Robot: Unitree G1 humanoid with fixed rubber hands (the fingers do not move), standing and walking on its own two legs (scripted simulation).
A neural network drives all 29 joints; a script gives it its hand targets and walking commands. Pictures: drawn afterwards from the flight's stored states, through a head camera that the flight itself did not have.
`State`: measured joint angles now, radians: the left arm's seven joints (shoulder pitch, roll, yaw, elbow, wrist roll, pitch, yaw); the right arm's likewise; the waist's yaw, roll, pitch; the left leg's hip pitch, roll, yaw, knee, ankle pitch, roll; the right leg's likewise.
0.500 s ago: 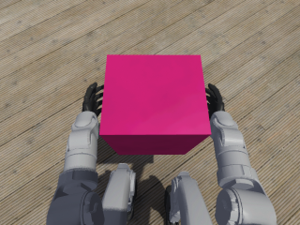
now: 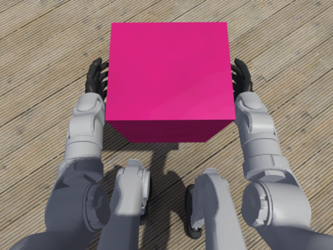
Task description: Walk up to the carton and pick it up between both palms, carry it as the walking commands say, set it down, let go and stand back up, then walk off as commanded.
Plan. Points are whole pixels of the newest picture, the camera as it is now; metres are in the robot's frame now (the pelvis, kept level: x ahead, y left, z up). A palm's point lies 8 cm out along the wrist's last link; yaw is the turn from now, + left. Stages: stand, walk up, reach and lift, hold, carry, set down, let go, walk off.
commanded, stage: set down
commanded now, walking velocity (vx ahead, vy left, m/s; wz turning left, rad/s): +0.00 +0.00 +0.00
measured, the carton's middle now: (168, 95) +0.48 +0.04 -0.17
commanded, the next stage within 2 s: none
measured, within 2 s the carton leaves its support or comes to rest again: neither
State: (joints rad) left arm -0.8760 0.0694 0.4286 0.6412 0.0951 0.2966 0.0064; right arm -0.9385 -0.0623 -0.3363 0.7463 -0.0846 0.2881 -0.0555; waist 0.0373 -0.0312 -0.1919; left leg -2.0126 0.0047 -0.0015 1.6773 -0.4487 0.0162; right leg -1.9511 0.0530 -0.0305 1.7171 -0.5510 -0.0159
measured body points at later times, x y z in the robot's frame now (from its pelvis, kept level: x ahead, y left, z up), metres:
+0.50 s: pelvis -0.01 +0.00 -0.06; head +0.30 +0.03 +0.26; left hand +0.48 +0.21 -0.19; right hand +0.51 -0.13 -0.19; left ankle +0.11 +0.11 -0.48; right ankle +0.08 -0.11 -0.48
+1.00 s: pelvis -0.03 +0.00 -0.10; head +0.34 +0.02 +0.13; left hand +0.51 +0.23 -0.27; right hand +0.53 -0.11 -0.28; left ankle +0.11 +0.12 -0.48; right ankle +0.08 -0.11 -0.48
